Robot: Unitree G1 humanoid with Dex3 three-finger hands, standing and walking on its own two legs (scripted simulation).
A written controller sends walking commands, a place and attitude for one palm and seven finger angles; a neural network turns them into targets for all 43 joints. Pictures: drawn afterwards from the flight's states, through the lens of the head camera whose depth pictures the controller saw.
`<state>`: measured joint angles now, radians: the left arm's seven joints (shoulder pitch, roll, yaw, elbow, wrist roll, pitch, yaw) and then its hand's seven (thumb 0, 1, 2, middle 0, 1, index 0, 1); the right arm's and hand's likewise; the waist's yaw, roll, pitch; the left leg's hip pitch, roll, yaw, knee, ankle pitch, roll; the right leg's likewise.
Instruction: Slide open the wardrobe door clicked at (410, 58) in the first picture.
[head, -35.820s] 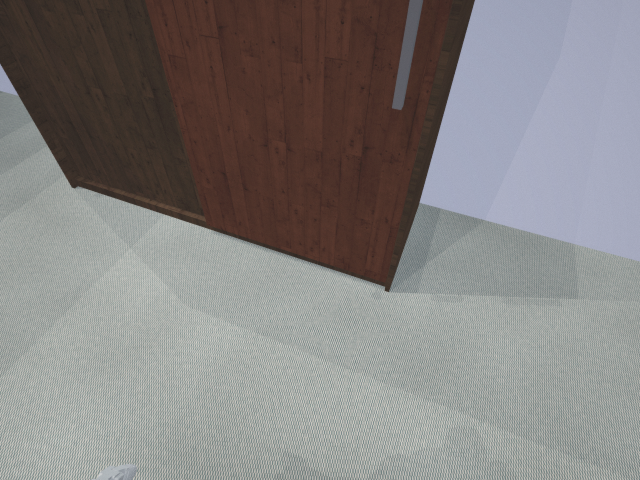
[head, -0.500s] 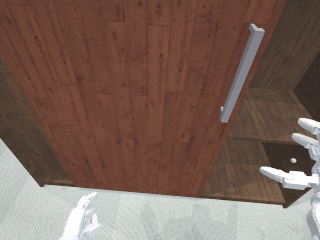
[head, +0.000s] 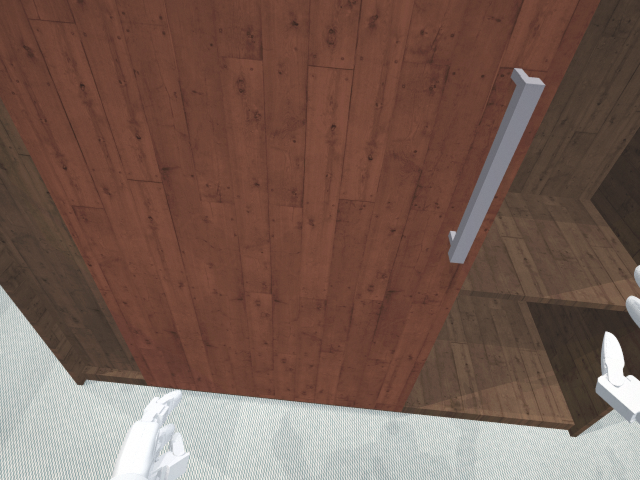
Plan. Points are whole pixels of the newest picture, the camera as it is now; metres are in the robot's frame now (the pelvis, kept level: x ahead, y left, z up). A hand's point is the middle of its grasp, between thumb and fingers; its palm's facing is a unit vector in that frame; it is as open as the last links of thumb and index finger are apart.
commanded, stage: draw the hand back to the body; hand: right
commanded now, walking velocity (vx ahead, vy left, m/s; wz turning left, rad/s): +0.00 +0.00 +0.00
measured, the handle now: (483, 177) +0.50 -0.24 +0.17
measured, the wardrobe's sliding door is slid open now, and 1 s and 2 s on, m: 0.55 0.55 0.55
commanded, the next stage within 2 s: step back with the hand held close in 0.30 s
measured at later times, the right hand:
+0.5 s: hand (615, 369) +0.19 -0.27 +0.16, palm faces +0.46 +0.80 -0.40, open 7.4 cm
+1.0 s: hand out of the picture +0.09 -0.33 +0.15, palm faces +0.49 +0.75 -0.45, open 7.4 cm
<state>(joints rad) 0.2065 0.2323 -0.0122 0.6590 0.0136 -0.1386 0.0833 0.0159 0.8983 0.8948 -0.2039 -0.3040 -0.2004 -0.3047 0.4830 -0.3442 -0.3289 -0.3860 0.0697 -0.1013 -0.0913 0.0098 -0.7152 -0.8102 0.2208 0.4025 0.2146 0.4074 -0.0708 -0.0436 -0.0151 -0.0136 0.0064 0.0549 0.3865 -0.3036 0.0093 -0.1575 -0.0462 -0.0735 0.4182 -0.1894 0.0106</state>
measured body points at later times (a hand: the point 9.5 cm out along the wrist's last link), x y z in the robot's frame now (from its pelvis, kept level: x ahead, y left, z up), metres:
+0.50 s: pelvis +0.00 +0.00 +0.00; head -0.02 +0.02 +0.45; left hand +0.18 +0.23 -0.08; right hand +0.16 -0.31 +0.18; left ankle -0.05 +0.11 -0.74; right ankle +0.03 -0.13 -0.74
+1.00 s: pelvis -0.10 -0.05 -0.01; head -0.09 -0.06 +0.43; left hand +0.09 +0.17 -0.09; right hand +0.06 -0.37 +0.18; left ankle -0.09 +0.09 -0.74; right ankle +0.02 -0.13 -0.74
